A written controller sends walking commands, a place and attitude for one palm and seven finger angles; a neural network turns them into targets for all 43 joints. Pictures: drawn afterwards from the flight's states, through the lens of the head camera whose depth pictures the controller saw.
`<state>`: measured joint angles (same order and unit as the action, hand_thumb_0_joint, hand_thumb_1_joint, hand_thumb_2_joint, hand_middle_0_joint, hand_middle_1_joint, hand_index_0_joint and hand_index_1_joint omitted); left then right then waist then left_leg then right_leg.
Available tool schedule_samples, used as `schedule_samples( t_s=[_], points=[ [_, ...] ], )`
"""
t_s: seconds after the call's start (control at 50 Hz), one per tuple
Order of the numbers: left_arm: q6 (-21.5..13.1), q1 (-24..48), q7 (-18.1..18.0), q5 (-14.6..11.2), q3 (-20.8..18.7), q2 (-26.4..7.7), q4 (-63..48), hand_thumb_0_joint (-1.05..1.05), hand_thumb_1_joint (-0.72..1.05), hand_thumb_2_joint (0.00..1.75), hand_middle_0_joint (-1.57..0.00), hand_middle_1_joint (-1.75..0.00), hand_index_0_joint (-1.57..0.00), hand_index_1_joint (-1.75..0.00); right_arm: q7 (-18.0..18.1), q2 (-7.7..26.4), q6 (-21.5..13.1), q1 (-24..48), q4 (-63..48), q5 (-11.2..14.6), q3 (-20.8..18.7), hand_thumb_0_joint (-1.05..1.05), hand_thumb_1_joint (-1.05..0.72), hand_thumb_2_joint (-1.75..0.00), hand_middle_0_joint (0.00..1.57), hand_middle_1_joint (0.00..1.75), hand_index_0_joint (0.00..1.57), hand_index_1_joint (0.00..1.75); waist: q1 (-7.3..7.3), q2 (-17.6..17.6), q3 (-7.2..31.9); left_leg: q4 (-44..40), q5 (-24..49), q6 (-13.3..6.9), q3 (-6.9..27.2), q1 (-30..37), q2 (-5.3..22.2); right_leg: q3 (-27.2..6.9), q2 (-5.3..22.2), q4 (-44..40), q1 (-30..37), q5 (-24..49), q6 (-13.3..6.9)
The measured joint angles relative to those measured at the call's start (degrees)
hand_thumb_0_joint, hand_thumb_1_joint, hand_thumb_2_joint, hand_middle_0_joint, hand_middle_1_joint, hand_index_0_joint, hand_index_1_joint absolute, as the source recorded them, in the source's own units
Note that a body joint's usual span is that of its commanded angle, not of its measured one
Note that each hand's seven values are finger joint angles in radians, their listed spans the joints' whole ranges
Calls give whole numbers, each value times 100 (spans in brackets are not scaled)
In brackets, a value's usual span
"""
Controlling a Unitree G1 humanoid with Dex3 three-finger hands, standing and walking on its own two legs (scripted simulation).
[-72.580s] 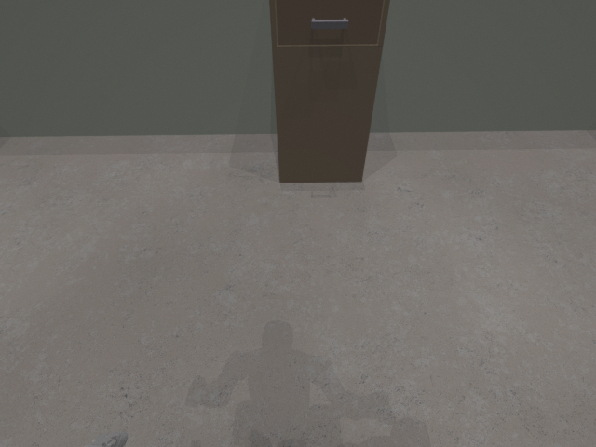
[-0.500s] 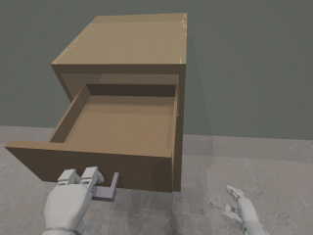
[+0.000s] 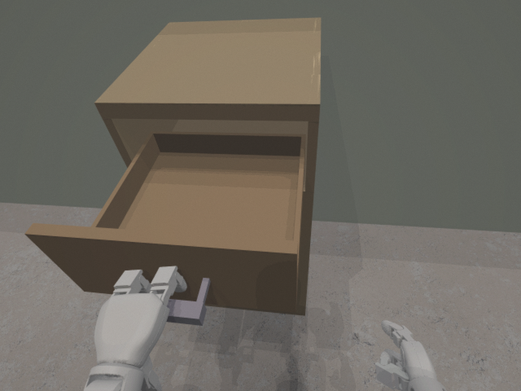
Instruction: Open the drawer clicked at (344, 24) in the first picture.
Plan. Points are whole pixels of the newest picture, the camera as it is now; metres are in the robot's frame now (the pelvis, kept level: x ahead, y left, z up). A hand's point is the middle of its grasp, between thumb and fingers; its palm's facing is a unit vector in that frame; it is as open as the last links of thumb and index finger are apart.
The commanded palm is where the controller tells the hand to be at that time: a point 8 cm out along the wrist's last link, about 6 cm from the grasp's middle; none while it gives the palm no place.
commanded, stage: lift the hand off the handle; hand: left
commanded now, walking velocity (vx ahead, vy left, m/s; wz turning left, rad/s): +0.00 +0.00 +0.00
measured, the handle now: (163, 295) +0.23 +0.19 +0.04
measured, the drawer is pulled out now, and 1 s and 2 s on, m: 0.29 0.29 0.29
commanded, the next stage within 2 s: draw the hand back to the body in 1.24 s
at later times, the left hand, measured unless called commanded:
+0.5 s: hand (131, 308) +0.19 +0.21 +0.09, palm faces +0.07 -0.15 -0.99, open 13.3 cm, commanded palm +0.15 +0.20 +0.16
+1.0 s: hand (104, 260) +0.21 +0.21 +0.18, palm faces +0.24 -0.15 -0.96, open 13.7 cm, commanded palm +0.15 +0.20 +0.23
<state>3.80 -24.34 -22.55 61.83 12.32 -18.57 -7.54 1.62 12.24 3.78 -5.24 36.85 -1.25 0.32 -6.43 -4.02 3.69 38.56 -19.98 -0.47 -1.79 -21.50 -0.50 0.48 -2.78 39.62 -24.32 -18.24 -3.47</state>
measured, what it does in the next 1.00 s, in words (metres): stands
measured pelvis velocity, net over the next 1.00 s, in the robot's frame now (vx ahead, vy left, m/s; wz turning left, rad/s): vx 0.01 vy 0.02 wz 0.00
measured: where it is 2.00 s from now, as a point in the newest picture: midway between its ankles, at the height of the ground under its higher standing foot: outside the picture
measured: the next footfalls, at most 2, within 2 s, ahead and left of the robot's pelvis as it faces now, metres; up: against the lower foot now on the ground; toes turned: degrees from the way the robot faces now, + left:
none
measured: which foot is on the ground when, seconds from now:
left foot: down 0.00-1.00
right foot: down 0.00-1.00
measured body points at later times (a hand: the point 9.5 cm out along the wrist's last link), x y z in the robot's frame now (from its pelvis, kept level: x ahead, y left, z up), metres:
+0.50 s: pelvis +0.01 +0.02 +0.01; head -0.01 -0.03 +0.46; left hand +0.18 +0.21 +0.14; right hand +0.25 -0.17 -0.07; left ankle +0.00 +0.12 -0.72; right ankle +0.02 -0.08 -0.72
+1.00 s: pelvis +0.01 +0.02 +0.02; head -0.03 -0.04 +0.47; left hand +0.19 +0.22 +0.23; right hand +0.26 -0.16 -0.05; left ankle +0.00 +0.12 -0.72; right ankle +0.02 -0.08 -0.72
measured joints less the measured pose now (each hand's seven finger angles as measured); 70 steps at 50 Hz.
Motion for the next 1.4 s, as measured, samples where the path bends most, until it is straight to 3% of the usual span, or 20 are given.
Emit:
schedule_samples(
  t_s=[0.18, 0.3, 0.46, 0.72, 0.9, 1.08, 1.4],
  points=[
    [243, -175, 427, -220, 26, -110, -528, 0, -49, 30, -38, -122, -36, -123, -92, -16, 38, 59, -156, 9, 49, 2, -90, -90, 20, 30, 20, 29, 31, -85, -14, -192, 25, -44, -63, 361, -2, -75, -7, -204, 349, 52, 42],
    [361, -291, 604, -298, -80, -173, -1042, 0, -49, 30, -35, -121, -38, -123, -198, 77, 70, 68, -231, 35, 51, 2, -90, -90, 20, 30, 20, 29, -25, -132, -41, -361, 69, -72, -60, 591, -20, -84, 7, -396, 594, 105, 75],
    [654, -209, 1095, -406, 20, -242, -1399, 0, -49, 30, -33, -120, -40, -124, -281, 165, 172, 115, -289, 89, 110, 2, -90, -90, 20, 30, 19, 29, -88, -220, -128, -601, 155, -108, -26, 871, -50, -64, 35, -677, 909, 197, 115],
    [672, -198, 1490, -646, -111, -556, -2076, 0, -49, 30, -37, -122, -42, -125, -316, 154, 277, 145, -328, 131, 255, 2, -90, -90, 20, 30, 20, 29, -158, -325, -184, -911, 265, -122, -19, 1218, -42, -73, 24, -1058, 1289, 344, 141],
    [975, 192, 1754, -865, -398, -699, -2481, 0, -49, 30, -36, -122, -37, -122, -332, 226, 436, 270, -311, 222, 303, 2, -90, -90, 20, 30, 20, 29, -123, -376, -222, -1133, 399, -119, -6, 1440, -53, -68, 34, -1271, 1513, 468, 146],
    [1369, 685, 2298, -1147, -502, -780, -2661, 0, -49, 30, -33, -121, -33, -121, -389, 281, 611, 412, -394, 336, 343, 2, -90, -90, 20, 30, 19, 29, -13, -397, -292, -1322, 546, -103, -20, 1579, -62, -83, 41, -1377, 1610, 575, 134],
    [1364, 877, 2585, -1356, -759, -948, -2552, 0, -50, 30, -32, -120, -32, -120, -418, 319, 601, 380, -375, 372, 352, 2, -91, -90, 20, 30, 19, 29, 18, -431, -381, -1251, 601, -25, 18, 1459, -3, -37, -13, -1314, 1498, 623, 56]
  ],
)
